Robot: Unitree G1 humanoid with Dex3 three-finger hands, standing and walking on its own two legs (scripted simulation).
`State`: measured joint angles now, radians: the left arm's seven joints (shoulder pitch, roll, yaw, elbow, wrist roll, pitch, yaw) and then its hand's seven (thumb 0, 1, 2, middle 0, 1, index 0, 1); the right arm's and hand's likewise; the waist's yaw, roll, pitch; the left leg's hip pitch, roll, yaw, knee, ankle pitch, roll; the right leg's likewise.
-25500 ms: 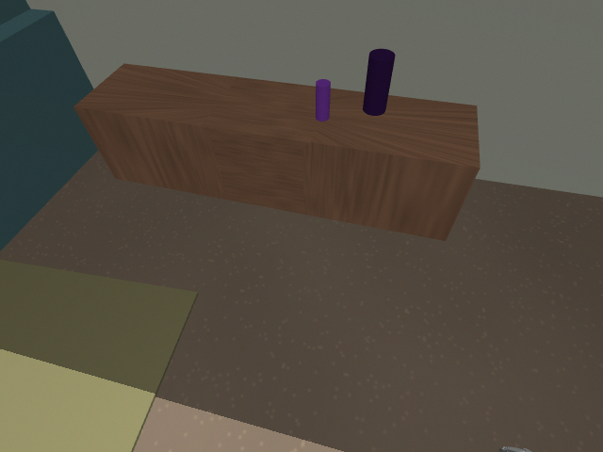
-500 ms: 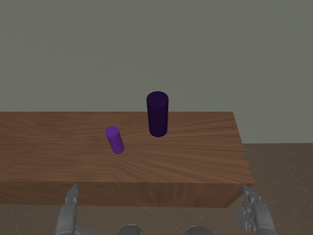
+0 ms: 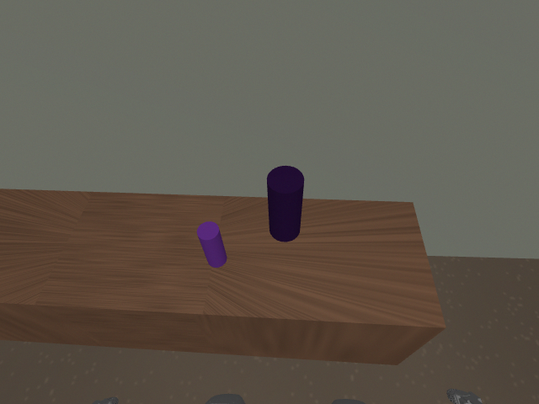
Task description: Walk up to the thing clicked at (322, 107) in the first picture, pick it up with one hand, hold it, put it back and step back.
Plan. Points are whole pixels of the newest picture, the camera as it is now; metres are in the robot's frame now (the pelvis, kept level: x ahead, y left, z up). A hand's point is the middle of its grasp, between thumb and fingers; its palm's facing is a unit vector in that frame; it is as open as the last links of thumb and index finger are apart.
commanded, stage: stand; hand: left
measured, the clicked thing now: (212, 245) +0.50 +0.18 -0.26
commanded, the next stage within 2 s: none
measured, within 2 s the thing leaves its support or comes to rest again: neither
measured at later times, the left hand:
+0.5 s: hand out of the picture +0.04 +0.25 -0.13, palm faces -0.01 -0.94 -0.35, open 7.4 cm
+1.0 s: hand out of the picture +0.04 +0.24 -0.13, palm faces -0.01 -0.94 -0.35, open 7.4 cm
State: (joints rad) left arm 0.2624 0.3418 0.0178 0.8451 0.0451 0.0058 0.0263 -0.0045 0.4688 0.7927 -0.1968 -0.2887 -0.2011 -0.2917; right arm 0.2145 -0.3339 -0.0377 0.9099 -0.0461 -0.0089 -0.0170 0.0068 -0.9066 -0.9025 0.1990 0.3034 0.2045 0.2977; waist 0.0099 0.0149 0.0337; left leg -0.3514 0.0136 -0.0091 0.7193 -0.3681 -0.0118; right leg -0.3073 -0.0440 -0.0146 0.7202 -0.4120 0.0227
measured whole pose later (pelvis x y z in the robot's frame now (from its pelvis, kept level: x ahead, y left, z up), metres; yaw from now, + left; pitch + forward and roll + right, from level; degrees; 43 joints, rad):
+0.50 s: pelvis -0.01 +0.00 +0.03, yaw +1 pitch -4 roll +0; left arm 0.14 0.32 -0.01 1.13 0.03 -0.01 0.02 0.00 0.90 0.90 -0.20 -0.30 -0.21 -0.30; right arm 0.14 -0.32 -0.01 1.13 -0.02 0.00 -0.01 0.00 -0.91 -0.90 0.20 0.30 0.20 0.30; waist 0.00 0.02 0.05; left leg -0.15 0.01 -0.03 0.40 -0.18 -0.02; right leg -0.09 -0.04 -0.04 0.39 -0.23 0.02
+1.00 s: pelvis -0.01 -0.01 +0.03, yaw +1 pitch -3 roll +0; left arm 0.13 0.32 0.00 1.17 0.02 -0.01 0.01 0.00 0.90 0.90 -0.20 -0.30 -0.21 -0.30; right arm 0.13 -0.34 0.00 1.16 -0.02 0.00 -0.01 0.00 -0.91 -0.90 0.20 0.30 0.20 0.30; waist 0.00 0.02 0.06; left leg -0.13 0.02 -0.02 0.34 -0.17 -0.02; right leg -0.08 -0.04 -0.03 0.35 -0.21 0.02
